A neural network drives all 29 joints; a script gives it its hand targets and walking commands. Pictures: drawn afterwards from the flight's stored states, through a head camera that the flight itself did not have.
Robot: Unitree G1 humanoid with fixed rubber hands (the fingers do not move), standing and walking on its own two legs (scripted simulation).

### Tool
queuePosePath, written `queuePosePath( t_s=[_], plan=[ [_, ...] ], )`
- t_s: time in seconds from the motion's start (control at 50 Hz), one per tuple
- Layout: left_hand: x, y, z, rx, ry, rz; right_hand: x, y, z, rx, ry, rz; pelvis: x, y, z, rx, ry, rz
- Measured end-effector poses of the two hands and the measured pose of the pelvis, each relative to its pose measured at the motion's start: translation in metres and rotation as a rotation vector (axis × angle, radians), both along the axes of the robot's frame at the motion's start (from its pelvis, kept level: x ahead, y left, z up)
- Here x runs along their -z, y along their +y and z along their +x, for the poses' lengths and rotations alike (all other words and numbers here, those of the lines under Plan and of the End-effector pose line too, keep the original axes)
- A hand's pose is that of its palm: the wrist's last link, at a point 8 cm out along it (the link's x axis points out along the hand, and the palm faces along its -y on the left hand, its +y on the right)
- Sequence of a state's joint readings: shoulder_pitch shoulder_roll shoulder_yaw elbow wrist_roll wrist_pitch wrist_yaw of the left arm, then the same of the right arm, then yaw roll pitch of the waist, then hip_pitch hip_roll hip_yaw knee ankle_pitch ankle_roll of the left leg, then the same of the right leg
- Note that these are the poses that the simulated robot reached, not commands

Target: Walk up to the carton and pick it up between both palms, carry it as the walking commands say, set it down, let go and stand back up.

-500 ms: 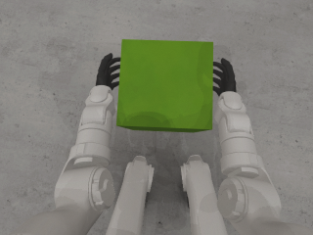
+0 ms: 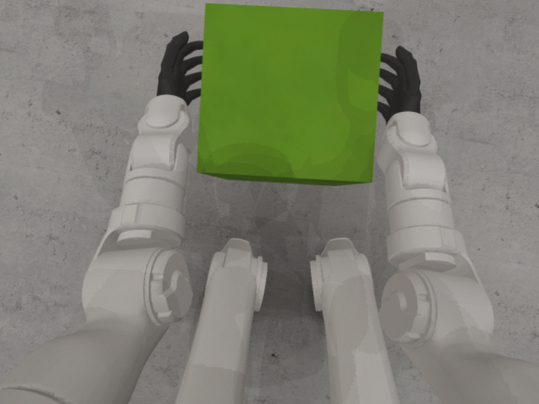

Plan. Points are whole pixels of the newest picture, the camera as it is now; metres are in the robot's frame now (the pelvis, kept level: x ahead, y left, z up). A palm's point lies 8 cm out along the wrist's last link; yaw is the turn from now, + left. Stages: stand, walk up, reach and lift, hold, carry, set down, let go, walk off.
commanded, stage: set down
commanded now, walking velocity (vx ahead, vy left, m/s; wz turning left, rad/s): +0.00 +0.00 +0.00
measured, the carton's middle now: (286, 117) +0.50 +0.00 -0.18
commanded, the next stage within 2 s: none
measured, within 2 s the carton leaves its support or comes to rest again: rests again in 1.92 s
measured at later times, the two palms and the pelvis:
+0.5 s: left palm (190, 102) +0.52 +0.16 -0.19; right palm (378, 115) +0.51 -0.14 -0.19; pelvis -0.01 +0.00 -0.06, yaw +0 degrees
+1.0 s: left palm (196, 104) +0.53 +0.16 -0.23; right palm (371, 118) +0.51 -0.14 -0.23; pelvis +0.00 +0.00 -0.08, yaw +1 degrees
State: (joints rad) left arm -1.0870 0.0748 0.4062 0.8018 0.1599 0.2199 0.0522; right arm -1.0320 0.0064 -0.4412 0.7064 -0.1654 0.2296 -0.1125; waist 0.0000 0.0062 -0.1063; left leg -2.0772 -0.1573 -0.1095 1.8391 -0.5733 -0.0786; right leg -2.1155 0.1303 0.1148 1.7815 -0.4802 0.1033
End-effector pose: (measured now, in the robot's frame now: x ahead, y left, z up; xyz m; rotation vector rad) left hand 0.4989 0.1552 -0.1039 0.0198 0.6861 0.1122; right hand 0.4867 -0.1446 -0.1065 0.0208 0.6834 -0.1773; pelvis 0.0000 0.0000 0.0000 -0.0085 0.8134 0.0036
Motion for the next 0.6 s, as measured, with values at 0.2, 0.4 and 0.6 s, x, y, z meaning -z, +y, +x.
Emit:
queuePosePath(
  t_s=[0.2, 0.4, 0.6],
  plan=[
    [0.035, 0.001, 0.01, 0.005, 0.005, 0.0, 0.035, 0.001, 0.009, 0.004, 0.005, -0.001, 0.025, 0.002, -0.006, -0.007, 0.003, -0.004],
    [0.071, 0.002, 0.019, 0.008, 0.014, 0.001, 0.07, 0.002, 0.018, 0.003, 0.014, -0.004, 0.048, 0.002, -0.007, -0.014, 0.001, -0.008],
    [0.106, 0.003, 0.026, 0.014, 0.029, 0.007, 0.105, 0.003, 0.024, 0.0, 0.029, -0.008, 0.069, 0.002, -0.006, -0.016, -0.009, -0.009]
  ],
)
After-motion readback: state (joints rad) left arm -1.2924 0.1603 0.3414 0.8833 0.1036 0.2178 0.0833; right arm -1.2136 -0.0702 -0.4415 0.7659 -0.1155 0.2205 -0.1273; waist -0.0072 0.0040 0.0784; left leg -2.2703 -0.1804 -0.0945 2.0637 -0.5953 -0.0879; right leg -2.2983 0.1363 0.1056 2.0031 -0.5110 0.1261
